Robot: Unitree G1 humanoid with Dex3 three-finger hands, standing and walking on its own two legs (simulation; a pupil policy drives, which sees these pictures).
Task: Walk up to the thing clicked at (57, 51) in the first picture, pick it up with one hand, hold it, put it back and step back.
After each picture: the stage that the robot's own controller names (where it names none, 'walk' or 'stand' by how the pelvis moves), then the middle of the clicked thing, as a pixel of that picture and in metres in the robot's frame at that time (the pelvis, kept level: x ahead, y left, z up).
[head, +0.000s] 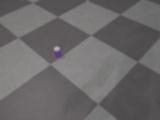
stand; (57, 52) +1.26 +0.33 -0.72
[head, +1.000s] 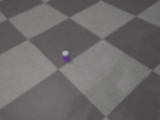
walk; (66, 56) +1.15 +0.30 -0.72
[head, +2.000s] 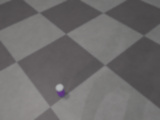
walk; (60, 90) +0.70 +0.28 -0.71
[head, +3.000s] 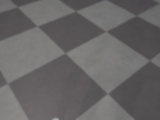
walk; out of the picture +0.45 +0.23 -0.70
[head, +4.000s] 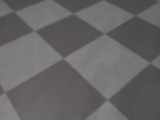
stand; out of the picture +0.37 +0.25 -0.72
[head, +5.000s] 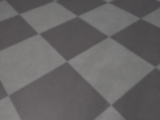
stand; out of the picture +0.35 +0.24 -0.72
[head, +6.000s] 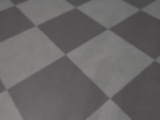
stand; out of the picture +0.34 +0.24 -0.72
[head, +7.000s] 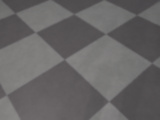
stand; out of the picture +0.36 +0.25 -0.73
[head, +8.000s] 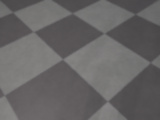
stand; out of the picture +0.35 +0.26 -0.73
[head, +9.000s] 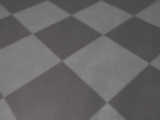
go down; out of the picture +0.34 +0.26 -0.73
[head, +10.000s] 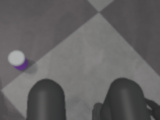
go down; (18, 61) +0.43 +0.27 -0.33
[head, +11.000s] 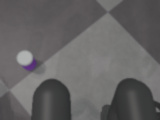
go down; (27, 61) +0.43 +0.27 -0.31
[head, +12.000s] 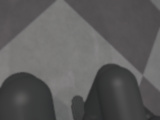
close in; out of the picture +0.42 +0.31 -0.22
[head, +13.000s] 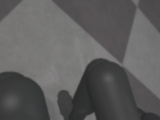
close; out of the picture +0.41 +0.32 -0.22
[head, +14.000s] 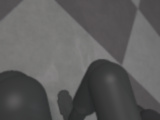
lift; out of the picture +0.40 +0.32 -0.22
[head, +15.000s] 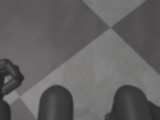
lift; (55, 104) +0.28 +0.15 -0.36
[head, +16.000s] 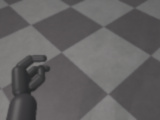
go down; out of the picture +0.22 +0.12 -0.69
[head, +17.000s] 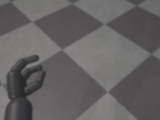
go down; out of the picture +0.23 +0.13 -0.70
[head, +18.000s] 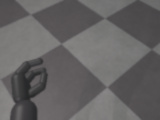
hold; out of the picture +0.24 +0.12 -0.69
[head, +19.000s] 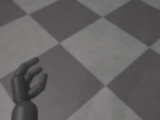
stand; out of the picture +0.25 +0.12 -0.69
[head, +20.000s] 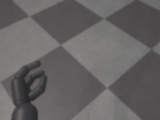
stand; out of the picture +0.24 +0.11 -0.69
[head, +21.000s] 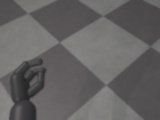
stand; out of the picture +0.25 +0.11 -0.68
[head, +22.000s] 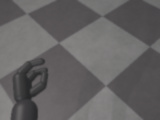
stand; out of the picture +0.25 +0.11 -0.69
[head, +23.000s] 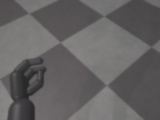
stand; out of the picture +0.26 +0.11 -0.69
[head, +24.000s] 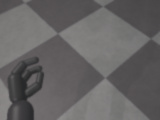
stand; out of the picture +0.26 +0.11 -0.67
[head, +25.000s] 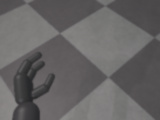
stand; out of the picture +0.27 +0.10 -0.64
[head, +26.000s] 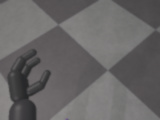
stand; out of the picture +0.27 +0.10 -0.62
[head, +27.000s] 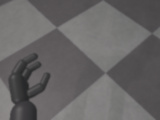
stand; out of the picture +0.27 +0.10 -0.63
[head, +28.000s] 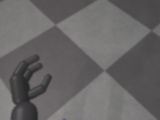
stand; out of the picture +0.28 +0.11 -0.63
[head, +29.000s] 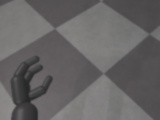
stand; out of the picture +0.28 +0.11 -0.64
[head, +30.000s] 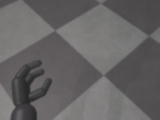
stand; out of the picture +0.27 +0.10 -0.64
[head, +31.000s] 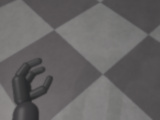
stand; out of the picture +0.27 +0.11 -0.64
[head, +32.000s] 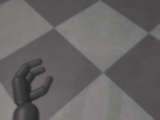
stand; out of the picture +0.28 +0.11 -0.63
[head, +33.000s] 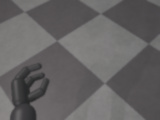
close; out of the picture +0.26 +0.11 -0.67
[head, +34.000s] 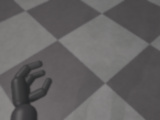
close; out of the picture +0.27 +0.11 -0.66
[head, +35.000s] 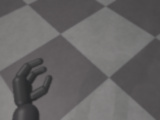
close; out of the picture +0.27 +0.10 -0.64
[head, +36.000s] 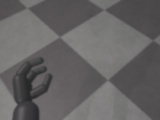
close; out of the picture +0.27 +0.10 -0.65
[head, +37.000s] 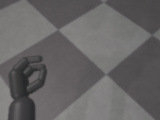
close; out of the picture +0.28 +0.10 -0.65
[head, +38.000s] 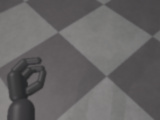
close; out of the picture +0.27 +0.10 -0.65
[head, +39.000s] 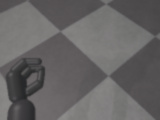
close; out of the picture +0.27 +0.10 -0.64
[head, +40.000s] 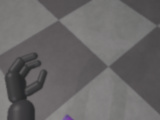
close; out of the picture +0.28 +0.10 -0.61
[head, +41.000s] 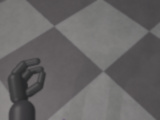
stand; out of the picture +0.27 +0.10 -0.65
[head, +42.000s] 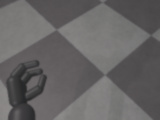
close; out of the picture +0.27 +0.10 -0.65
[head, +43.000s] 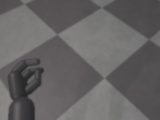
stand; out of the picture +0.27 +0.10 -0.68
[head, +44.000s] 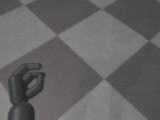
close; out of the picture +0.27 +0.10 -0.67
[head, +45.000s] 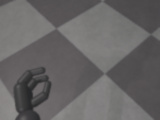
stand; out of the picture +0.27 +0.10 -0.64
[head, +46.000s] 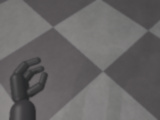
stand; out of the picture +0.27 +0.10 -0.64
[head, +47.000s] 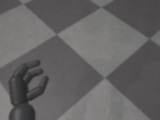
close; out of the picture +0.27 +0.10 -0.65
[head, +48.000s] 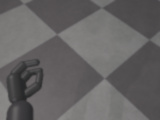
close; out of the picture +0.27 +0.10 -0.66
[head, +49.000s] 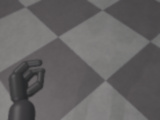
close; out of the picture +0.27 +0.10 -0.67
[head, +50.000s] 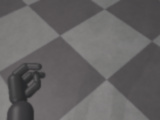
close; out of the picture +0.27 +0.10 -0.68
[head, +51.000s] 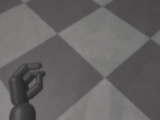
close; out of the picture +0.27 +0.11 -0.67
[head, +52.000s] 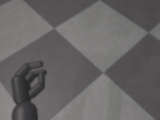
stand; out of the picture +0.27 +0.10 -0.65
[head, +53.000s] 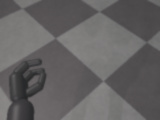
close; out of the picture +0.27 +0.10 -0.67
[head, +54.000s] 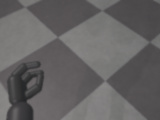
close; out of the picture +0.27 +0.10 -0.67
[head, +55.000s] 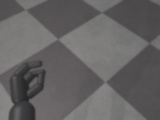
close; out of the picture +0.27 +0.10 -0.67
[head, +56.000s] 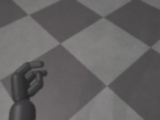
close; out of the picture +0.26 +0.10 -0.69
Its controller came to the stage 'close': yes
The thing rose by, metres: 0.02
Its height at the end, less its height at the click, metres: -0.02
